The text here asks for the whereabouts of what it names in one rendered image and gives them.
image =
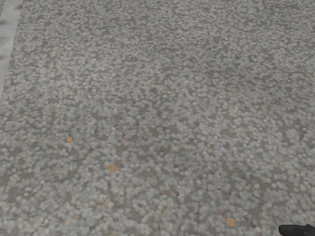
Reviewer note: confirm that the robot right hand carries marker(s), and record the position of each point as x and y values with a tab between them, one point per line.
297	230

